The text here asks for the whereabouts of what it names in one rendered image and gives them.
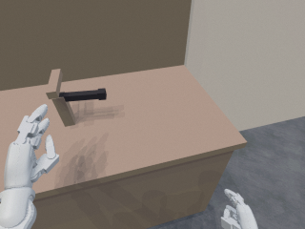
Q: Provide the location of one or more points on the robot right hand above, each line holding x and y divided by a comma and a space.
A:
241, 217

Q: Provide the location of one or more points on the tap lever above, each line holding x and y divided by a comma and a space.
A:
99, 94

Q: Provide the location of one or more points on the robot left hand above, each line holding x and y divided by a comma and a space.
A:
19, 171

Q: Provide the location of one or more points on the left robot forearm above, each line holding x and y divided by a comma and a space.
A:
16, 208

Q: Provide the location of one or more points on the counter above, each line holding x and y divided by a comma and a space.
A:
153, 151

